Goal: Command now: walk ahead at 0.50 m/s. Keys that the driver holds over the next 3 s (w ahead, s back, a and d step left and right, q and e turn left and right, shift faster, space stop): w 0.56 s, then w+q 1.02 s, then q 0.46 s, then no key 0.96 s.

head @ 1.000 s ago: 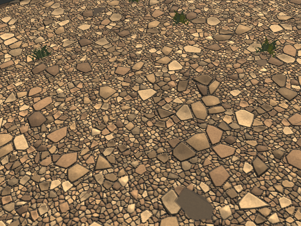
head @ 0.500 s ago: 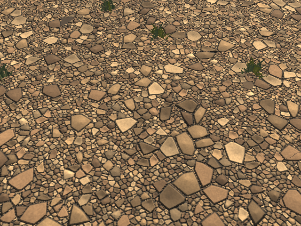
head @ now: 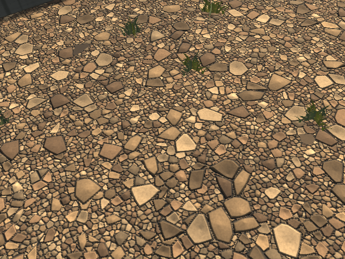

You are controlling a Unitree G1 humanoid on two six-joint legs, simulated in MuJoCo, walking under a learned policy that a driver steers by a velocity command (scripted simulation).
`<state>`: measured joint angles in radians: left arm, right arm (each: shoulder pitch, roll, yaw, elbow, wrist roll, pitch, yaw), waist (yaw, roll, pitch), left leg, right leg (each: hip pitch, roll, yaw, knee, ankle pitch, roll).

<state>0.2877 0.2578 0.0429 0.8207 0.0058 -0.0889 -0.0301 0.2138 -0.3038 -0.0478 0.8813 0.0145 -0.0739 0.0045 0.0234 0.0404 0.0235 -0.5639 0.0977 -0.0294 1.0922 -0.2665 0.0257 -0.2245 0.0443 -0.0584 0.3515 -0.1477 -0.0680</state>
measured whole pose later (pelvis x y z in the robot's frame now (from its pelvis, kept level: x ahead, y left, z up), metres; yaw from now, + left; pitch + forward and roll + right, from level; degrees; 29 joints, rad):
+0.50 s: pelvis +0.28 +0.07 -0.01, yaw +0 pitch +1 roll +0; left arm 0.27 0.29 0.05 0.86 -0.02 -0.08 0.00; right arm 0.21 -0.26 -0.05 0.88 0.00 -0.09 0.03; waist -0.01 -0.04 0.03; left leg -0.29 -0.05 0.05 0.42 -0.15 0.07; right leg -0.47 -0.07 0.02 1.13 -0.34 -0.03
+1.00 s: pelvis +0.55 +0.02 -0.01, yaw +11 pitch +1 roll -1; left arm 0.16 0.25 0.05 0.81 0.01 -0.10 -0.01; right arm 0.31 -0.30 -0.07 0.90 0.04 -0.05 -0.01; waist -0.02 0.04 0.03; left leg -0.44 0.04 -0.05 1.16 -0.37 0.03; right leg -0.30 -0.01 -0.08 0.44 -0.16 -0.02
